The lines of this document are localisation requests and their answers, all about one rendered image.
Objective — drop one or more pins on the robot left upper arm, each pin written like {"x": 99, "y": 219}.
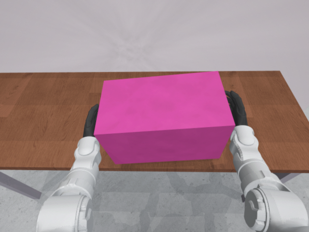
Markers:
{"x": 69, "y": 213}

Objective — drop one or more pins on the robot right hand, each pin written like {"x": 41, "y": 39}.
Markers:
{"x": 237, "y": 108}

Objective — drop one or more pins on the table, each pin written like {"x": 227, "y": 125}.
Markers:
{"x": 42, "y": 118}

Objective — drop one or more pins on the robot right upper arm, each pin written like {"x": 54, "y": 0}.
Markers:
{"x": 268, "y": 210}

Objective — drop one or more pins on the carton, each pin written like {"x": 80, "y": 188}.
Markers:
{"x": 164, "y": 118}

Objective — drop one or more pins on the robot left forearm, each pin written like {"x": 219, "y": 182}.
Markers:
{"x": 82, "y": 177}

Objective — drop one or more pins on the robot right forearm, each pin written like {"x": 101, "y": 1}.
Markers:
{"x": 250, "y": 166}

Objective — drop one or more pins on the robot left hand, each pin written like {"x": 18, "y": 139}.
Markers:
{"x": 90, "y": 123}

